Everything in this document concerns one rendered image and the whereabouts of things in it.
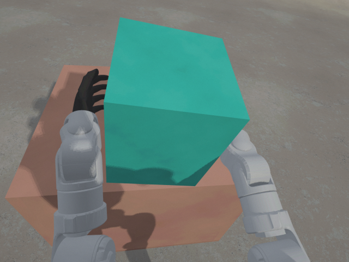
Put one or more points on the right robot forearm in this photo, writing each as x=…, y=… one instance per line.
x=263, y=213

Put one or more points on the robot left hand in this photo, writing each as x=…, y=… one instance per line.
x=84, y=99

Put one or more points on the carton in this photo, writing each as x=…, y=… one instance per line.
x=172, y=105

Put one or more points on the left robot forearm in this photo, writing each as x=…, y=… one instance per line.
x=79, y=178

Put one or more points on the robot right upper arm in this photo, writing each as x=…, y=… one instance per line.
x=277, y=251

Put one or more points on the pedestal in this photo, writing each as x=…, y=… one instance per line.
x=139, y=216

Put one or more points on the robot left upper arm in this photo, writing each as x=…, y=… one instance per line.
x=89, y=248

